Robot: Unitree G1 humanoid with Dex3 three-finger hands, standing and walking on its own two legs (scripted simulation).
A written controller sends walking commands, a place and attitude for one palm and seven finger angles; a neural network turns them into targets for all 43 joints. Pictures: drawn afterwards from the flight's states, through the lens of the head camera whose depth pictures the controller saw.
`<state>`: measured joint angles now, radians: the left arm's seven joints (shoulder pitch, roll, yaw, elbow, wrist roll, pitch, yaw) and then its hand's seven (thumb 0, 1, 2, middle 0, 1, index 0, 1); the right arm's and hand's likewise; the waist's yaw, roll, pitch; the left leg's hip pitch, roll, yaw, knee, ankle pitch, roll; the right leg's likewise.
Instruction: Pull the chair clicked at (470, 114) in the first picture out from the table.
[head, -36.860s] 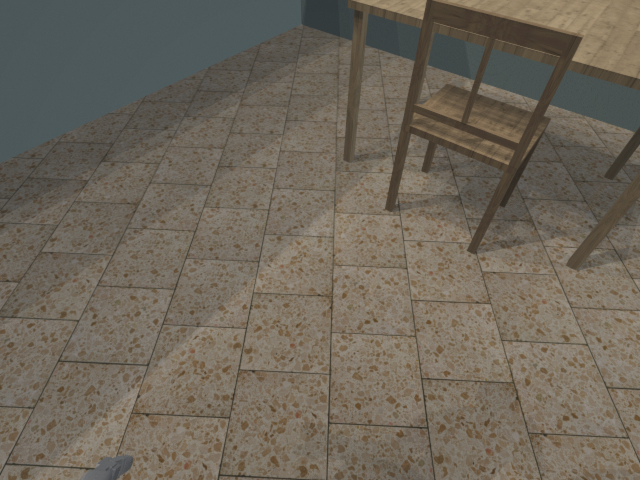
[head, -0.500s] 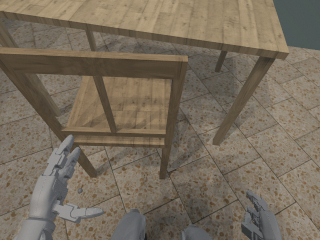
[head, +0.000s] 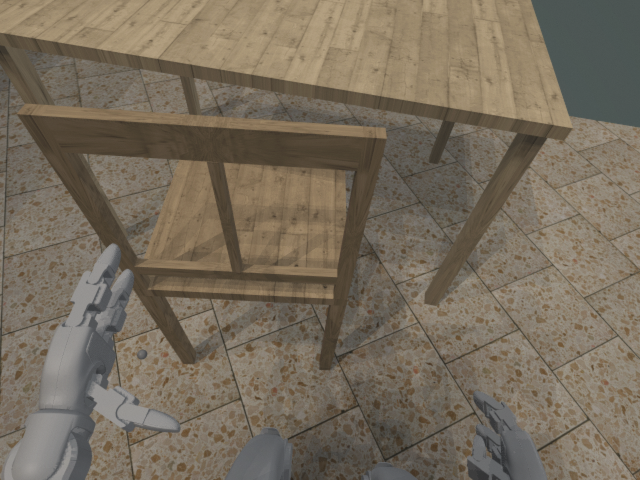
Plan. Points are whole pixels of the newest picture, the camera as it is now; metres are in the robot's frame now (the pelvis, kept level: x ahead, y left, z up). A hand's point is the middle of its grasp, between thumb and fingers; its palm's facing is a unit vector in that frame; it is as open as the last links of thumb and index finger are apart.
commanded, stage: raise the hand toward the chair's back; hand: left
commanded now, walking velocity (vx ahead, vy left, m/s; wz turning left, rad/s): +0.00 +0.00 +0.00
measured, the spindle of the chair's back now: (227, 222) +0.48 +0.18 -0.02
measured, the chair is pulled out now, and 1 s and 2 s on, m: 0.15 0.15 0.15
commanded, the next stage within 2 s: aim the fingers beside a spindle in 0.48 s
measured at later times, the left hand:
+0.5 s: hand (173, 347) +0.25 +0.18 +0.05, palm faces +0.02 -1.00 -0.06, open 16.9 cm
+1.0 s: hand (193, 328) +0.28 +0.17 +0.04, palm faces +0.02 -1.00 -0.05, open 16.9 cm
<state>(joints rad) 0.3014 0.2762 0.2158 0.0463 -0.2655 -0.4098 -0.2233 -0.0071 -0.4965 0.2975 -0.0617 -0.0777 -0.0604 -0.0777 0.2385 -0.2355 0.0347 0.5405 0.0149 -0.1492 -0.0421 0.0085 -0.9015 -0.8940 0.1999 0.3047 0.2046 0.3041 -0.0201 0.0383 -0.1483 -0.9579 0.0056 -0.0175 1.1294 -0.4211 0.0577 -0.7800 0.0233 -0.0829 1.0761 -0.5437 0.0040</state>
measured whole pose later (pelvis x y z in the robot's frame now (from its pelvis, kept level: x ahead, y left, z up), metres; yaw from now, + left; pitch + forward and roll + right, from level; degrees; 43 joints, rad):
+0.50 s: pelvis +0.01 -0.02 +0.00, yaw +0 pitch +15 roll -3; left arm 0.32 0.26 0.20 0.07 -0.28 -0.39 -0.25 -0.01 -0.50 0.30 -0.06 -0.08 -0.06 -0.08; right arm 0.22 -0.24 0.01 0.55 0.02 -0.16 -0.05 0.01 -0.90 -0.89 0.20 0.30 0.20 0.30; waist -0.02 0.05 -0.15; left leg -0.94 0.02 -0.02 1.11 -0.43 0.03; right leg -0.77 0.04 -0.08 1.07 -0.56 -0.02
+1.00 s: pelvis +0.02 -0.03 +0.00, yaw -1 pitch +17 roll -3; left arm 0.23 0.25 0.21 0.16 -0.28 -0.43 -0.24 -0.01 -0.50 0.30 -0.06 -0.08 -0.06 -0.08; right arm 0.22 -0.24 0.00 0.56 0.02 -0.13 -0.04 0.01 -0.90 -0.89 0.20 0.30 0.20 0.30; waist -0.03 0.04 -0.17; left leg -0.99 0.02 -0.01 1.14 -0.46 0.02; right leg -0.83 0.04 -0.07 1.12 -0.59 -0.03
